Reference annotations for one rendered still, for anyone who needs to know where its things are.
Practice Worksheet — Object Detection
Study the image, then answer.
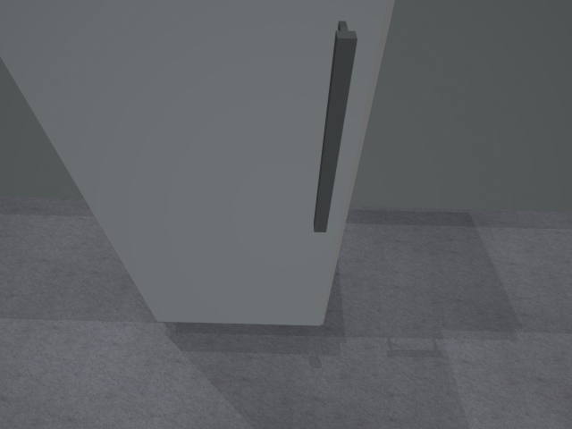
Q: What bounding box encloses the handle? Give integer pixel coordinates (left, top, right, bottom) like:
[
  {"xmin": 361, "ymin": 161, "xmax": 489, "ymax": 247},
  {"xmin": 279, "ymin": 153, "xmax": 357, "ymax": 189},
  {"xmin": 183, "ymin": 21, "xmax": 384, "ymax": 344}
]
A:
[{"xmin": 314, "ymin": 21, "xmax": 358, "ymax": 232}]

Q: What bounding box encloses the fridge door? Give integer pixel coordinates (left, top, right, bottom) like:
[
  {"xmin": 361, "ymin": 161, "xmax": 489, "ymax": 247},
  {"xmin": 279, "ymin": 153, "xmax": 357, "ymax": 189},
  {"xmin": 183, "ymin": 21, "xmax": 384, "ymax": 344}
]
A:
[{"xmin": 0, "ymin": 0, "xmax": 388, "ymax": 326}]

